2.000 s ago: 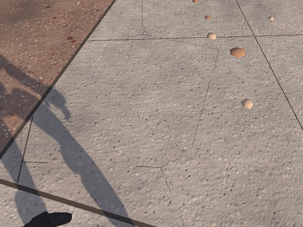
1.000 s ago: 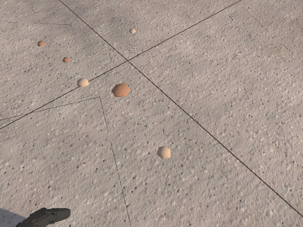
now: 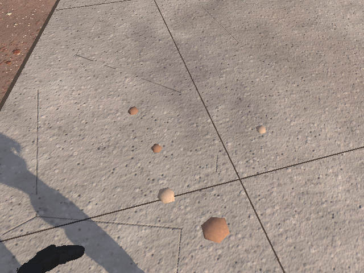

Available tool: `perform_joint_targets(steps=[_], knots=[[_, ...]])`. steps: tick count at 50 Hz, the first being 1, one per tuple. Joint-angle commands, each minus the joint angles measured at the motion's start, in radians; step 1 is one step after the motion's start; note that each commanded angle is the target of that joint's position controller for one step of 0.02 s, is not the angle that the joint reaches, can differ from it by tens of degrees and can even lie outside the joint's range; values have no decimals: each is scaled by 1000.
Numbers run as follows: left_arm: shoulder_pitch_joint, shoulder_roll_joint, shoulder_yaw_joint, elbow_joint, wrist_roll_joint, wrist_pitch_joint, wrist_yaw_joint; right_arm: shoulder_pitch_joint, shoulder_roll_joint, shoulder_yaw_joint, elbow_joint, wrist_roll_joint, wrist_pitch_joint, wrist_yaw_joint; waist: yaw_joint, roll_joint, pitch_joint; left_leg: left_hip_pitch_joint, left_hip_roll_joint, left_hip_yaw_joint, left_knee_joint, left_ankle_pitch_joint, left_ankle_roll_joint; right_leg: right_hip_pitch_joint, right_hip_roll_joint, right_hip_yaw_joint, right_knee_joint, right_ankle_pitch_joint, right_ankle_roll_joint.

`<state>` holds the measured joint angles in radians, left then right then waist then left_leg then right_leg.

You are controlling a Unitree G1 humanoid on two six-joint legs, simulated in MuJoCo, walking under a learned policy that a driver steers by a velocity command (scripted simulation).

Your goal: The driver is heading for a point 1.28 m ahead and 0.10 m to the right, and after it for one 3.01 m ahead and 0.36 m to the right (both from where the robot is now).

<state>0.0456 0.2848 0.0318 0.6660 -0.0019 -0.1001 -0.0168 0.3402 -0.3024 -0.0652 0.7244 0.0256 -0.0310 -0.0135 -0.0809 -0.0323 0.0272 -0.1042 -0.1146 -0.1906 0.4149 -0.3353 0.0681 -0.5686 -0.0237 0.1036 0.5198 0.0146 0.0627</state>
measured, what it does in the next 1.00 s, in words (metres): walks ahead: right foot, then left foot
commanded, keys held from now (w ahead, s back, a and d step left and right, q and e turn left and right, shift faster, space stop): w+q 0.18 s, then w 0.16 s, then w+e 0.66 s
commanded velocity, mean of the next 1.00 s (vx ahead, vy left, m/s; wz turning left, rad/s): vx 0.50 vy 0.00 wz -0.02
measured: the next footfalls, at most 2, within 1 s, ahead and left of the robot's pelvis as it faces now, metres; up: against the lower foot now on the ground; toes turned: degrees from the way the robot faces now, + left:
right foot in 0.06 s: +0.21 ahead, -0.14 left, +0.00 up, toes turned +7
left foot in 0.56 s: +0.43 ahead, +0.17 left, +0.00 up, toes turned +9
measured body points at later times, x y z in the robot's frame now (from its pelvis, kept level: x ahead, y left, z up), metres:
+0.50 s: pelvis +0.27 +0.00 +0.00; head +0.30 +0.01 +0.45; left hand +0.19 +0.28 -0.13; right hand +0.55 -0.16 -0.07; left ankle +0.39 +0.17 -0.72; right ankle +0.17 -0.14 -0.74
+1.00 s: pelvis +0.52 +0.04 -0.01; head +0.55 +0.02 +0.44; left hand +0.75 +0.26 -0.09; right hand +0.52 -0.26 -0.14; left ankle +0.39 +0.16 -0.74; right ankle +0.67 -0.10 -0.71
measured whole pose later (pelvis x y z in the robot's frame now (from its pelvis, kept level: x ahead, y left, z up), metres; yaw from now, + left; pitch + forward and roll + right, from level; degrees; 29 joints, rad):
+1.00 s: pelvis +0.52 +0.04 -0.01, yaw -6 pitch +1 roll +3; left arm 0.08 0.27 0.05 0.71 -0.02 -0.02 -0.05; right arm 0.32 -0.29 -0.09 0.84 0.01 -0.07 -0.01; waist -0.08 -0.03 0.03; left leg 0.09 0.01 0.26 0.25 -0.35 -0.04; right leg -0.61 -0.09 -0.02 0.66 -0.07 -0.04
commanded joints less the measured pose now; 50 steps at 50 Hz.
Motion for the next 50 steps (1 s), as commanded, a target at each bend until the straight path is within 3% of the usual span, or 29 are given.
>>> perform_joint_targets(steps=[1,2,3,4,5,6,7,8,10,13,17,19,21,23,25,26,27,28,29,30,31,32,33,35,39,44,48,50], knots=[[-5,133,49,-66,-8,-29,-3,-6,-152,-45,-50,-1,-2,-8,58,161,-43,-44,245,-229,-3,267,107,181,23,-19,-44,-60,-43],[77,150,62,-44,-4,-34,2,-18,-130,-38,-56,-4,-1,-6,103,158,-77,-59,211,-215,70,304,82,299,20,-35,-82,-58,-71],[199,189,77,-31,14,-39,9,-20,-78,-18,-70,-12,-5,-1,161,106,-190,-130,158,-159,276,262,49,518,-87,52,-64,-92,-127],[316,270,96,-17,31,-32,15,89,-6,4,-92,-10,-12,-1,145,-117,-336,-412,18,-21,609,-70,-22,868,-314,402,-93,-211,-254],[357,258,99,14,8,-19,5,137,-51,5,-104,12,-19,0,133,-308,-359,-640,42,16,815,-275,-44,931,-423,742,-196,-498,-336],[300,166,76,-7,0,-15,7,66,-141,-18,-87,17,-15,-1,158,-156,-217,-695,101,-2,892,-183,-54,814,-378,631,-232,-617,-294],[252,132,64,-11,3,-7,12,-23,-160,-26,-101,5,-9,-1,162,-82,-118,-688,134,40,891,-101,-58,689,-331,460,-236,-521,-251],[212,112,55,-7,10,-3,12,-63,-146,-27,-112,-6,-6,1,144,-47,-56,-659,162,52,852,-44,-61,580,-285,342,-256,-389,-236],[187,86,45,11,16,-6,14,-66,-105,-26,-117,-2,0,10,111,-82,-14,-582,202,63,781,16,-61,464,-223,191,-304,-240,-222],[210,102,52,49,8,-20,6,-78,-46,-11,-123,-4,5,13,100,-64,-5,-575,201,77,677,52,-68,435,-216,96,-354,-117,-261],[217,141,61,85,-4,-13,4,-173,-24,6,-140,-15,-11,26,113,-32,4,-576,209,111,427,226,-74,471,-207,-11,-377,13,-270],[249,154,60,108,-19,-3,5,-256,-9,16,-158,-18,-27,37,140,-28,21,-520,201,158,297,304,-74,456,-183,-41,-373,34,-260],[302,171,62,134,-26,9,5,-325,-10,18,-176,-12,-38,46,164,-29,34,-478,178,180,215,319,-77,469,-192,-29,-360,40,-257],[330,189,66,153,-31,21,7,-356,-31,11,-190,-5,-47,53,159,-44,40,-453,162,174,152,291,-65,512,-219,2,-329,54,-247],[330,205,71,165,-34,33,12,-321,-63,-3,-184,-5,-55,55,118,-61,20,-367,144,174,94,251,-43,541,-236,25,-271,109,-225],[314,206,69,166,-36,37,15,-243,-86,-17,-161,-9,-58,50,63,-59,-23,-233,124,191,48,261,-22,523,-214,3,-183,219,-203],[318,180,59,166,-30,35,16,-110,-133,-42,-121,-17,-57,40,-1,-45,-116,-15,128,190,47,278,5,458,-160,-35,-20,267,-172],[307,110,32,134,-2,30,15,70,-209,-64,-96,-38,-52,24,-73,59,-279,285,324,-3,92,306,70,261,-96,-79,286,6,-127],[432,2,-1,116,-12,15,14,96,-269,-71,-87,-47,-41,22,-10,323,-416,529,553,-416,-6,131,210,-68,42,-81,605,-586,-74],[383,115,29,133,-37,9,13,92,-171,-50,-86,-40,-39,24,-46,224,-365,456,526,-460,-75,-11,203,-161,3,19,727,-596,-72],[307,154,44,108,-50,9,12,36,-129,-34,-79,-28,-43,23,-33,199,-216,344,492,-308,-98,1,166,-218,-36,5,748,-512,-79],[270,142,44,103,-42,13,17,-26,-97,-23,-75,-26,-47,25,-3,156,-147,228,449,-204,-128,66,145,-193,-72,-12,722,-430,-75],[254,132,48,101,-29,21,19,-77,-65,-16,-70,-29,-52,29,26,155,-90,129,415,-120,-165,133,135,-162,-94,-13,680,-374,-70],[283,89,46,109,-31,47,17,-128,-43,-16,-56,-39,-69,31,75,159,-51,7,388,-7,-232,225,126,-69,-117,-7,645,-312,-60],[218,51,41,72,-22,73,14,-136,-78,-33,-14,-41,-86,18,92,102,6,-28,394,146,-287,363,135,-116,-125,1,522,-192,-38],[68,32,26,23,-18,66,-20,-100,-130,-49,23,-31,-74,3,44,74,44,4,376,304,-299,381,101,-71,-101,-72,243,13,-60],[-23,56,30,-29,-17,71,-38,-55,-163,-64,59,-7,-50,2,24,72,70,132,413,350,-246,430,72,-88,-83,-114,144,-63,-107],[-5,80,43,-43,-15,75,-43,-60,-191,-72,63,2,-36,-1,53,94,37,178,416,379,-137,692,51,-15,-33,-167,129,-163,-144]])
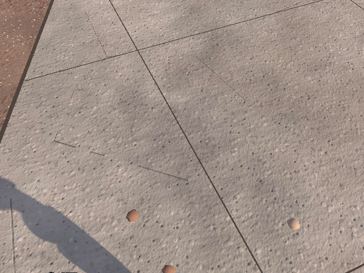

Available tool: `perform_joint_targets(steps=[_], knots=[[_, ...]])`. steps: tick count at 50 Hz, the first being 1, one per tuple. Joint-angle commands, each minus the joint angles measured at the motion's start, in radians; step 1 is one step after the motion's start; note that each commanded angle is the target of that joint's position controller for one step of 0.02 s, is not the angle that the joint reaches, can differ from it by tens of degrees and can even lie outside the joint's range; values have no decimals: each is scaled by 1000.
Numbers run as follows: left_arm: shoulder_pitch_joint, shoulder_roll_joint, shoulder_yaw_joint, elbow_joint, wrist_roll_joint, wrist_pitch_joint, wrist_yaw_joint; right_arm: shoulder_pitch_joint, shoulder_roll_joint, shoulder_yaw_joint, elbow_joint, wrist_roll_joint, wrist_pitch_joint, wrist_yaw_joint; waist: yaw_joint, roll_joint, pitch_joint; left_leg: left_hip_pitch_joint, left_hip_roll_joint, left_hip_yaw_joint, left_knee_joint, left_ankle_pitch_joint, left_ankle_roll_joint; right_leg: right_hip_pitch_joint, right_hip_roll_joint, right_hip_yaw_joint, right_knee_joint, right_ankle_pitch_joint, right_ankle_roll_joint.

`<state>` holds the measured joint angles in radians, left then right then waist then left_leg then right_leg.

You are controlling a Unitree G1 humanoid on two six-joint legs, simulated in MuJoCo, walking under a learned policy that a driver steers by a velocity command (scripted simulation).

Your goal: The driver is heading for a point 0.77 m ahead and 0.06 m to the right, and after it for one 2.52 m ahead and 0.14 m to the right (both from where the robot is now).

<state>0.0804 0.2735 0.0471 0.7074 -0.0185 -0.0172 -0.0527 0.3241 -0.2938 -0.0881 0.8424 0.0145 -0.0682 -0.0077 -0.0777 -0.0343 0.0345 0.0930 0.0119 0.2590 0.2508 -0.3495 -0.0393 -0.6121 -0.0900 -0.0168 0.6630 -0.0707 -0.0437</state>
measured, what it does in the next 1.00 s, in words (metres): walks ahead: right foot, then left foot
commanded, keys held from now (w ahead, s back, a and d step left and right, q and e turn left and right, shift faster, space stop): w+e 0.46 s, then w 0.04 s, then w+q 0.50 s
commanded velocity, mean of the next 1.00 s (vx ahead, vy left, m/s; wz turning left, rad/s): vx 0.50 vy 0.00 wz -0.21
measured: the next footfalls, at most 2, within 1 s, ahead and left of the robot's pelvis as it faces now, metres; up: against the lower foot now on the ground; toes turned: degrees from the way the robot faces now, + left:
right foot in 0.06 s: +0.20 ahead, -0.11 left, +0.00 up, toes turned -5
left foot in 0.54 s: +0.51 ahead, +0.03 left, +0.00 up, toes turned -22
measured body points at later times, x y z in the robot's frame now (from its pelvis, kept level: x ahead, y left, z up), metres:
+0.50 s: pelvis +0.28 -0.03 +0.01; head +0.31 -0.05 +0.45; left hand +0.40 +0.24 -0.10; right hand +0.45 -0.33 -0.07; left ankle +0.48 +0.06 -0.71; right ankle +0.16 -0.11 -0.73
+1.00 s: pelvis +0.54 -0.11 +0.00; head +0.56 -0.12 +0.45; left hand +0.84 +0.06 -0.05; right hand +0.47 -0.39 -0.12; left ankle +0.47 +0.04 -0.73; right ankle +0.62 -0.25 -0.73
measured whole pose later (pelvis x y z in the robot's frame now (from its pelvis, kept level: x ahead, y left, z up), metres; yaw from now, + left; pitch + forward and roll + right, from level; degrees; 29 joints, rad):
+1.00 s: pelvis +0.54 -0.11 +0.00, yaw -9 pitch +2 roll +1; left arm 0.02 0.26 0.03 0.63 0.00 -0.11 -0.01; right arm 0.45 -0.29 -0.07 0.82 0.03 -0.04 -0.01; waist -0.11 -0.01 0.00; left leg -0.09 -0.07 -0.20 0.46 -0.39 0.02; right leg -0.40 0.00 0.07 0.45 -0.09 0.00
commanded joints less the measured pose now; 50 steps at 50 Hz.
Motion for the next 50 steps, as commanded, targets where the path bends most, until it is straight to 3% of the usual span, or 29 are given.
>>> perform_joint_targets(steps=[1,2,3,4,5,6,7,8,9,10,13,18,23,25,26,27,28,29,30,31,32,33,34,36,40,43,46,49,50], knots=[[22,115,42,-77,1,-4,-6,-52,-213,-52,-56,18,10,-8,90,109,-18,-15,280,-52,141,874,144,124,76,-82,-15,-124,-61],[162,153,69,-42,-3,-2,-1,-69,-210,-49,-60,23,19,-10,173,95,-91,-61,245,-19,335,952,116,314,130,-108,-69,-94,-93],[338,230,107,7,-7,7,16,-49,-178,-34,-70,8,17,-14,245,36,-184,-253,203,-11,610,781,70,612,122,-22,-90,-60,-137],[331,365,131,7,-20,5,30,43,-31,13,-128,-41,-2,-4,134,-265,-243,-723,17,-52,997,-114,-9,942,-148,528,-174,-190,-319],[348,307,107,-39,-9,-15,22,-28,-72,17,-138,-10,-41,6,185,-161,-413,-845,-47,-318,1140,-265,-1,1021,-248,874,-362,-379,-394],[320,237,87,-31,1,-33,17,-141,-140,0,-167,32,-63,14,211,-83,-279,-936,4,-348,1139,-172,28,949,-230,753,-397,-326,-331],[274,209,79,-31,0,-44,19,-164,-127,7,-173,27,-76,10,176,-34,-193,-921,47,-346,1062,-86,49,821,-190,634,-387,-248,-297],[201,171,67,-42,-1,-45,22,-162,-129,3,-160,-1,-79,2,132,9,-131,-855,82,-348,971,-29,47,682,-151,530,-383,-130,-267],[155,143,56,-60,12,-47,27,-143,-139,-4,-151,-16,-71,0,93,-8,-112,-772,104,-357,912,11,44,580,-121,462,-398,-30,-255],[135,137,53,-72,18,-46,31,-133,-139,-7,-149,-21,-59,3,75,-15,-102,-726,106,-356,877,30,36,523,-104,436,-419,20,-255],[159,166,61,-64,9,-51,48,-157,-95,2,-159,-31,-33,3,67,6,-69,-699,87,-324,732,107,-7,422,-73,344,-446,140,-257],[227,184,68,-38,-1,-40,69,-339,-51,25,-204,-21,-35,16,134,-35,-18,-621,18,-312,372,418,-33,348,1,274,-439,10,-184],[289,175,70,-10,-8,-26,74,-397,-95,12,-228,-6,-54,35,147,-56,-17,-575,-7,-351,242,384,-4,452,-44,394,-336,-61,-160],[282,168,69,-6,-2,-21,76,-339,-111,4,-211,-6,-63,38,119,-89,-29,-521,-3,-334,228,317,27,496,-66,419,-279,-9,-145],[273,149,63,-4,2,-19,75,-263,-120,-4,-185,-11,-67,37,81,-95,-55,-434,-10,-303,194,319,53,506,-48,396,-223,73,-129],[278,111,48,-7,9,-21,71,-162,-150,-17,-162,-24,-72,32,39,-78,-135,-270,28,-326,200,311,97,485,3,346,-75,148,-99],[326,64,28,-19,28,-23,71,-26,-202,-27,-148,-36,-71,29,10,58,-280,-8,189,-527,233,296,179,344,78,268,211,-39,-60],[453,32,18,-23,-9,-35,69,62,-265,-48,-90,-30,-56,42,57,405,-335,221,351,-1004,80,19,343,-2,208,165,510,-484,15],[403,127,29,-11,-15,-42,70,43,-170,-23,-101,5,-55,50,28,268,-247,190,346,-1084,17,-208,330,-128,145,214,608,-492,15],[272,167,40,-33,-9,-47,66,-21,-123,-8,-114,9,-48,47,14,170,-123,77,307,-941,10,-173,295,-165,97,179,611,-394,13],[191,158,36,-51,7,-55,67,-60,-116,-1,-126,-5,-40,46,18,91,-69,-30,262,-840,0,-48,281,-141,69,141,577,-332,13],[149,144,37,-67,23,-66,66,-81,-109,2,-127,-9,-34,44,33,73,-29,-102,229,-779,-10,71,284,-129,43,131,509,-288,17],[150,127,36,-72,29,-73,63,-85,-100,9,-128,-16,-34,40,54,96,-38,-142,195,-730,-19,167,276,-77,24,129,452,-258,21],[154,94,29,-79,31,-78,59,-67,-94,11,-120,-7,-31,33,68,134,-60,-169,164,-669,-33,275,285,-28,24,105,335,-265,42],[31,45,3,-109,28,-82,50,-32,-158,-10,-104,9,-16,8,41,128,-38,-284,133,-577,-56,314,278,80,57,65,44,-115,82],[-46,60,5,-121,14,-91,40,20,-164,-13,-90,13,1,0,14,128,-33,-325,123,-572,-40,296,253,178,94,69,-82,46,95],[-77,91,17,-135,6,-99,37,53,-161,-14,-83,18,13,-5,22,136,-30,-307,136,-630,13,222,226,253,103,92,-162,44,83],[61,136,44,-100,11,-105,49,35,-121,-4,-96,11,18,-6,113,139,-78,-365,80,-629,167,206,167,497,68,93,-238,-8,29],[202,190,61,-84,25,-105,60,19,-63,16,-116,-1,13,-3,181,51,-183,-464,21,-553,414,126,128,702,-80,227,-238,-78,-31]])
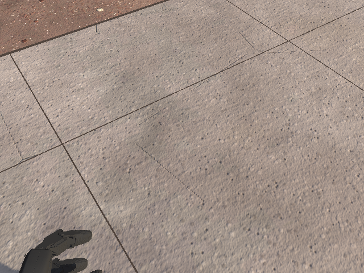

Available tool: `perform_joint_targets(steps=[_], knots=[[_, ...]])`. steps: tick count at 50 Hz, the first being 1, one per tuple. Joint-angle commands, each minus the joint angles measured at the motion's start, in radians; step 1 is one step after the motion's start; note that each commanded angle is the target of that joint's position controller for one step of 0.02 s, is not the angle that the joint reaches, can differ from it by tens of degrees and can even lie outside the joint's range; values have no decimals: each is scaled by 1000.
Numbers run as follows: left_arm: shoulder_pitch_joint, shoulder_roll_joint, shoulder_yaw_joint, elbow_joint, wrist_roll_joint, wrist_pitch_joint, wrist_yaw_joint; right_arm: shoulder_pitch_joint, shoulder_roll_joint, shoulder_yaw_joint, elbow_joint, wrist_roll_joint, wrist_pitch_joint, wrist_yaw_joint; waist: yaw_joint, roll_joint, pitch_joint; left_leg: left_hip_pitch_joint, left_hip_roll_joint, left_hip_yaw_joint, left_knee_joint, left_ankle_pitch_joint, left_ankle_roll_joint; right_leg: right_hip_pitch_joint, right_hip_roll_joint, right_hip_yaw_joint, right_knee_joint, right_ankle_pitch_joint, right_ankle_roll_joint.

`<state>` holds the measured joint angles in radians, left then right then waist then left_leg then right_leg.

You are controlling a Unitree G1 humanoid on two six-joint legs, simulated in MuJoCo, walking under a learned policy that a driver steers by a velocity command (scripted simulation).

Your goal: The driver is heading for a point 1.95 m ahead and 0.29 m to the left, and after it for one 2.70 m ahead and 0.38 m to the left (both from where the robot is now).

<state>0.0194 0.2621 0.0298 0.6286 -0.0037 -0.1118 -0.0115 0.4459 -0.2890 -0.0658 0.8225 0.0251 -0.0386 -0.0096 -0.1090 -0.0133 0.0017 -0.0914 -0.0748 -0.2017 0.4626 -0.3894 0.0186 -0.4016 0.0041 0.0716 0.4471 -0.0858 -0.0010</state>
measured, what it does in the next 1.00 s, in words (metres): walks ahead, turning left: left foot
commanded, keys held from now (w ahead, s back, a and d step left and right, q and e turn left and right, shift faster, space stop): w+q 0.60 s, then w+e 0.40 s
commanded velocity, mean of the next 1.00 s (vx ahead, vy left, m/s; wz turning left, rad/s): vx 0.50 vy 0.00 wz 0.31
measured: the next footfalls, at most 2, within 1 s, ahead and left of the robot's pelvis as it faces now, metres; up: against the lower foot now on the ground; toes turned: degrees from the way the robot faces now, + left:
left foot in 0.50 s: +0.38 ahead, +0.19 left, +0.00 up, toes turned +20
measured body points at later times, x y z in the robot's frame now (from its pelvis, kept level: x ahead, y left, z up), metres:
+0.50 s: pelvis +0.25 +0.05 -0.02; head +0.28 +0.07 +0.43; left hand +0.16 +0.34 -0.14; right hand +0.55 -0.10 -0.08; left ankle +0.34 +0.17 -0.73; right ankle +0.10 -0.13 -0.72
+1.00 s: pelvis +0.52 +0.13 +0.00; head +0.55 +0.14 +0.44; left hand +0.64 +0.42 -0.10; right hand +0.66 -0.13 -0.12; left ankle +0.34 +0.17 -0.73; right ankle +0.71 +0.07 -0.72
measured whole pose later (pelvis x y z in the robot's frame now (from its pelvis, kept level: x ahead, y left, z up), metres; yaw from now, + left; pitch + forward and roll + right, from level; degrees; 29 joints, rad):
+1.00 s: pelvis +0.52 +0.13 +0.00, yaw +17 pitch +2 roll +2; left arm 0.12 0.27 0.03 0.71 -0.02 -0.07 -0.06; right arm 0.32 -0.30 -0.06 0.80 0.00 -0.05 0.00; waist -0.06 -0.03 0.01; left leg 0.10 -0.06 0.06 0.25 -0.39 0.04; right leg -0.58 -0.04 -0.01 0.56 -0.01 -0.05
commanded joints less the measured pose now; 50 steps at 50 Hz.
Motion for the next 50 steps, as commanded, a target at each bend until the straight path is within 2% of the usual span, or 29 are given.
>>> perform_joint_targets(steps=[1,2,3,4,5,6,9,13,16,20,22,23,24,25,26,27,28,29,30,31,32,34,36,39,42,44,47,49,50], knots=[[353,289,100,20,19,9,19,2,1,16,-129,4,-29,-3,186,-252,-276,-551,-7,54,498,-150,18,744,-398,508,-94,-254,-216],[361,233,91,37,7,15,11,4,-84,0,-125,21,-31,-6,189,-256,-223,-701,59,62,678,-196,4,706,-436,680,-159,-476,-250],[321,168,73,31,2,13,10,-67,-141,-18,-124,18,-26,-6,199,-156,-103,-735,96,51,744,-108,2,606,-388,560,-175,-464,-216],[269,135,61,30,5,13,8,-105,-138,-21,-125,8,-19,-6,179,-103,-44,-712,123,69,747,-33,-5,513,-341,427,-187,-335,-190],[228,105,52,35,10,14,6,-126,-126,-23,-130,0,-14,-4,159,-92,-4,-691,145,75,719,20,-12,439,-302,330,-208,-221,-180],[203,91,47,42,16,12,6,-137,-111,-24,-137,0,-8,2,139,-107,18,-657,169,77,695,56,-15,379,-275,251,-231,-140,-169],[193,107,57,65,12,0,6,-170,-62,-15,-163,1,7,14,123,-96,30,-629,188,102,639,135,-31,314,-255,109,-287,11,-180],[203,152,72,98,10,-1,11,-251,-43,-3,-201,-3,5,32,135,-53,36,-622,192,121,437,308,-38,325,-250,-34,-306,142,-183],[233,180,78,121,2,7,16,-352,-35,6,-233,-4,-2,50,170,-36,58,-573,175,170,284,417,-21,335,-245,-122,-307,162,-163],[285,216,88,156,-18,27,17,-442,-52,4,-285,-1,2,70,181,-35,82,-562,151,215,181,354,25,441,-281,-180,-260,251,-133],[288,245,96,160,-24,41,22,-420,-81,-11,-296,-6,6,74,147,-63,42,-470,96,270,163,251,65,482,-283,-221,-145,554,-111],[287,261,100,160,-27,49,27,-354,-110,-27,-287,-9,11,72,103,-76,-8,-365,54,299,158,208,89,484,-276,-242,-25,716,-99],[278,258,97,156,-29,55,32,-207,-154,-54,-250,-6,15,64,17,-60,-86,-153,13,311,104,250,125,417,-248,-274,168,761,-72],[294,227,82,143,-11,52,37,-29,-223,-88,-205,-1,26,45,-61,9,-178,160,68,181,89,268,173,191,-212,-276,453,530,-31],[392,77,32,82,32,30,21,-57,-341,-101,-211,9,21,35,66,294,-261,487,343,-387,16,113,354,-271,-17,-223,820,-434,32],[305,149,38,76,3,-6,7,-19,-265,-77,-244,2,6,38,-10,183,-404,533,411,-639,-132,-35,397,-368,10,13,938,-518,22],[201,200,52,42,-35,-22,0,-47,-211,-59,-227,-8,-7,42,-24,129,-254,439,379,-493,-161,29,341,-445,-35,23,926,-418,5],[181,184,45,35,-29,-32,5,-100,-192,-53,-226,-6,-15,41,17,66,-158,291,335,-374,-164,121,310,-419,-74,14,842,-330,-4],[182,182,47,46,-3,-34,13,-169,-166,-45,-235,-10,-16,39,62,31,-99,154,298,-286,-170,235,286,-356,-103,13,757,-280,4],[219,186,52,63,4,-22,12,-218,-126,-30,-247,-24,-18,34,104,49,-83,58,277,-206,-189,346,273,-278,-134,15,711,-238,9],[247,179,51,76,4,-7,9,-239,-109,-23,-249,-32,-21,32,124,67,-80,-1,271,-172,-212,409,273,-227,-143,6,685,-218,19],[266,145,44,95,6,16,8,-230,-112,-21,-222,-28,-34,30,131,64,-63,-77,264,-84,-244,523,279,-196,-148,-20,632,-177,44],[208,119,33,80,5,29,10,-206,-134,-24,-192,-30,-42,23,115,63,-22,-105,253,-9,-278,540,264,-230,-155,-26,542,-65,58],[130,102,24,70,-4,26,0,-185,-133,-19,-161,-32,-46,17,78,64,16,-99,215,94,-305,474,212,-226,-141,-36,353,156,43],[46,90,17,48,-17,20,-15,-149,-154,-22,-124,-30,-51,16,37,62,52,-59,240,132,-334,397,190,-205,-111,-50,215,267,21],[9,95,17,29,-23,20,-26,-123,-159,-25,-96,-28,-47,17,21,52,74,28,273,148,-326,405,186,-247,-96,-39,165,242,2],[-27,96,17,-2,-19,20,-47,-105,-165,-31,-67,-22,-31,12,19,48,84,170,318,168,-265,514,167,-311,-74,-43,120,123,-35],[7,108,23,-10,-13,21,-56,-124,-180,-36,-66,-19,-17,4,50,71,48,218,322,198,-173,769,140,-252,-36,-86,109,16,-67],[61,130,35,-3,-9,25,-55,-135,-193,-40,-70,-20,-10,-3,81,91,-2,227,312,217,-84,968,125,-162,2,-123,117,-33,-85]])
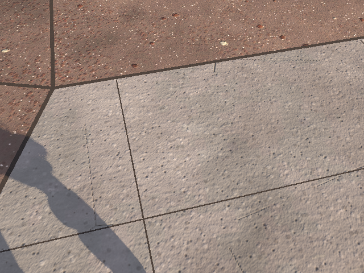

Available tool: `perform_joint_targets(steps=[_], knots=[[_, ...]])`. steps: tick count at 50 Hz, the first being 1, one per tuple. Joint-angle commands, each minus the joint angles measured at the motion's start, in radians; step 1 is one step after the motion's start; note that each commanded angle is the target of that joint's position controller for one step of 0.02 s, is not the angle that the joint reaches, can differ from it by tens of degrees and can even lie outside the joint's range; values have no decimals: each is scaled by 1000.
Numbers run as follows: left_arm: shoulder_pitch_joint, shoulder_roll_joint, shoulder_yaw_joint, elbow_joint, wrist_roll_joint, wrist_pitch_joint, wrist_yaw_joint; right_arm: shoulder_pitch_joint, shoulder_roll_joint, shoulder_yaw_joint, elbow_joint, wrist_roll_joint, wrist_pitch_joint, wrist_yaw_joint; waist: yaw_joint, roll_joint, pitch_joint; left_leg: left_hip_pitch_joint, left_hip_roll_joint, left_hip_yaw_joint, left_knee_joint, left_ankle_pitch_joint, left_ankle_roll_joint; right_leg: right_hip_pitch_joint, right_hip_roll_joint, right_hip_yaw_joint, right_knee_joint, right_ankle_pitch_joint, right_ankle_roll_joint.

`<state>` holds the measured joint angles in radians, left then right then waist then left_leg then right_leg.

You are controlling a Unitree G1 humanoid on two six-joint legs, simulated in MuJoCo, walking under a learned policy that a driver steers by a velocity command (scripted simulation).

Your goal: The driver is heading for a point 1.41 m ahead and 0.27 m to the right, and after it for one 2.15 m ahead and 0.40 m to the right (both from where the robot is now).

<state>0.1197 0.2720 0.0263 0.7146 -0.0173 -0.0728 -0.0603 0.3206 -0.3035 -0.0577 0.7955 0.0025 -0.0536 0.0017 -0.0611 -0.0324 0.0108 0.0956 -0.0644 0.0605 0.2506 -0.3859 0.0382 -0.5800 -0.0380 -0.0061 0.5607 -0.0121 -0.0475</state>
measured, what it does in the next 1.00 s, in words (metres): walks ahead, turning right: right foot, then left foot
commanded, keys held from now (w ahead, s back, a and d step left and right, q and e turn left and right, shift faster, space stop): w+e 0.68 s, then w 0.14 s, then w+q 0.18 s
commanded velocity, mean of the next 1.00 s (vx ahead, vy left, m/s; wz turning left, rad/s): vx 0.50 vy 0.00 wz -0.42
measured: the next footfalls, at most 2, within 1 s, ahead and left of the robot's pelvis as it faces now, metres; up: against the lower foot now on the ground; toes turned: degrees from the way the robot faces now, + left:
right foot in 0.04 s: +0.20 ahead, -0.11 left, +0.00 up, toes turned -2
left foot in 0.50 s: +0.50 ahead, +0.06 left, +0.00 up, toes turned -21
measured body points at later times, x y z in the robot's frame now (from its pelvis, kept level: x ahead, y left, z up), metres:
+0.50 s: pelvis +0.31 -0.02 +0.00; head +0.33 -0.03 +0.45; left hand +0.42 +0.26 -0.11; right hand +0.46 -0.31 -0.07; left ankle +0.46 +0.07 -0.73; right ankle +0.16 -0.10 -0.73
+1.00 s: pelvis +0.55 -0.13 +0.00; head +0.58 -0.15 +0.44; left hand +0.87 -0.05 -0.06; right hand +0.38 -0.37 -0.13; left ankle +0.47 +0.07 -0.72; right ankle +0.60 -0.29 -0.73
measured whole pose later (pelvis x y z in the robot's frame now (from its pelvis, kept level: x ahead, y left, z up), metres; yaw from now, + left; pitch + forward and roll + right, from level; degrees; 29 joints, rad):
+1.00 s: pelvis +0.55 -0.13 +0.00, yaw -26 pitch +2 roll +2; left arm 0.03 0.26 0.03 0.59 -0.01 -0.07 -0.04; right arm 0.42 -0.30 -0.06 0.90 0.03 -0.05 0.01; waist -0.10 -0.02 0.03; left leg 0.03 0.04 0.08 0.40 -0.43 -0.03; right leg -0.48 -0.03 0.00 0.51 -0.06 -0.05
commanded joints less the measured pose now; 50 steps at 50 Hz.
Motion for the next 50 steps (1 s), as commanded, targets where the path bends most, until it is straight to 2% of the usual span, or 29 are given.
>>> perform_joint_targets(steps=[1,2,3,4,5,6,7,8,10,12,16,20,22,24,25,26,27,28,29,30,32,34,36,41,45,47,48,49,50], knots=[[77,157,61,-64,7,-10,-1,-27,-181,-47,-50,2,16,-22,102,106,-87,10,271,-6,296,1105,79,181,89,-78,-20,-100,-66],[228,218,88,-37,4,-6,10,-22,-164,-37,-64,-4,17,-33,172,68,-181,-153,238,25,533,998,39,450,49,14,-25,-37,-113],[323,333,117,-36,6,-4,20,80,-69,-2,-112,-24,-8,-23,139,-154,-325,-585,76,35,943,443,-41,867,-211,502,-41,-119,-301],[346,264,98,-33,-9,-3,20,52,-67,8,-101,-25,-41,-6,161,-183,-422,-789,-28,-133,1100,-169,-52,1005,-295,836,-210,-228,-369],[315,210,80,-37,-4,0,26,-33,-133,-8,-126,17,-67,13,181,-119,-299,-890,46,-194,1134,-119,-31,936,-268,709,-238,-303,-308],[258,192,76,-50,0,2,31,-100,-131,-3,-147,27,-81,17,166,-34,-189,-895,92,-174,1070,-40,-18,792,-230,586,-250,-277,-271],[198,174,69,-62,3,5,33,-129,-125,-4,-152,7,-85,13,128,35,-99,-863,125,-158,964,10,-22,639,-194,498,-271,-186,-249],[158,151,59,-77,12,6,36,-126,-132,-13,-151,-10,-78,7,93,26,-60,-795,151,-156,893,47,-31,531,-161,436,-296,-88,-238],[123,153,60,-94,15,7,43,-84,-112,-12,-148,-19,-58,4,52,-18,-45,-724,155,-142,825,71,-64,418,-129,388,-330,24,-251],[126,172,66,-89,11,4,53,-94,-91,-5,-151,-22,-44,-3,45,-22,-31,-704,147,-119,729,129,-99,342,-103,320,-343,97,-252],[176,195,76,-62,-2,15,72,-251,-47,13,-184,-18,-48,-1,105,-39,-10,-610,94,-104,413,417,-123,271,-30,244,-325,23,-184],[241,192,79,-34,-13,30,78,-330,-77,2,-205,3,-63,13,131,-55,-15,-560,61,-140,268,460,-109,354,-64,342,-260,-79,-157],[239,187,81,-33,-10,36,82,-313,-104,-11,-202,6,-70,17,111,-74,-18,-537,65,-159,237,389,-82,416,-91,407,-199,-88,-139],[217,167,77,-40,-4,42,80,-211,-127,-29,-175,5,-79,13,50,-88,-47,-394,66,-136,188,342,-37,416,-69,421,-105,-53,-108],[215,121,60,-51,2,39,75,-105,-160,-43,-162,-10,-84,6,-3,-56,-141,-200,143,-190,197,317,11,363,-18,374,61,-60,-77],[295,54,39,-72,0,32,73,18,-237,-63,-152,-31,-80,-2,-11,131,-291,150,357,-477,189,206,122,112,103,246,380,-283,-12],[353,69,31,-92,-15,25,73,82,-240,-70,-117,-11,-64,7,3,381,-352,267,495,-847,87,-63,217,-127,119,176,620,-592,18],[303,163,53,-74,-21,27,74,36,-156,-49,-134,2,-59,7,-16,241,-222,166,467,-793,48,-205,185,-205,54,197,714,-524,28],[214,186,62,-88,-14,33,73,-6,-122,-38,-139,-2,-51,2,-25,160,-116,50,426,-638,42,-131,148,-215,23,159,733,-443,35],[170,175,63,-99,-4,35,72,-48,-103,-30,-137,-9,-47,1,-8,116,-48,-61,383,-520,20,1,135,-192,-6,142,701,-382,40],[163,143,66,-108,-7,43,63,-87,-73,-20,-123,-17,-49,-2,29,152,2,-183,325,-365,-28,154,122,-125,-54,131,636,-317,43],[159,104,59,-114,-11,53,58,-92,-75,-24,-107,-9,-57,-1,38,156,11,-217,315,-271,-67,237,135,-115,-67,108,598,-288,52],[122,78,50,-131,-2,53,59,-72,-98,-32,-81,-9,-63,2,37,119,20,-220,321,-221,-92,322,162,-133,-67,112,514,-242,61],[-2,45,28,-148,4,28,35,-54,-135,-37,-34,6,-51,7,8,90,36,-198,285,-70,-105,444,149,-65,-47,55,191,-16,51],[-124,53,26,-189,0,8,18,38,-170,-41,22,32,-27,10,-17,98,67,-135,318,-109,-74,482,143,-8,-21,10,34,-40,30],[-102,86,39,-188,-1,0,15,43,-192,-46,38,36,-14,7,18,117,51,-93,337,-131,-14,569,126,63,2,6,-27,-96,9],[-29,111,53,-169,3,-3,18,28,-199,-46,41,39,-10,4,73,121,8,-103,320,-112,71,696,106,190,27,-13,-72,-85,-10],[109,156,79,-125,9,-2,27,29,-180,-37,43,36,-9,2,144,110,-83,-159,272,-78,232,775,77,409,45,-26,-90,-54,-36],[282,223,102,-93,24,3,43,22,-123,-13,22,14,-15,2,219,54,-227,-350,220,-46,499,555,33,712,-103,113,-38,-17,-89]])
Velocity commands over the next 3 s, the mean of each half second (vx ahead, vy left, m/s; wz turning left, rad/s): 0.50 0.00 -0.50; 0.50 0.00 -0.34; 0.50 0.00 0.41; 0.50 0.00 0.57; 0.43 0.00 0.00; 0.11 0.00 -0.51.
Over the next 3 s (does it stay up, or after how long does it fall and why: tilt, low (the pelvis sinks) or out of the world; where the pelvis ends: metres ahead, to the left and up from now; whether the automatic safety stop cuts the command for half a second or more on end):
stays up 1.41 -0.23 0.01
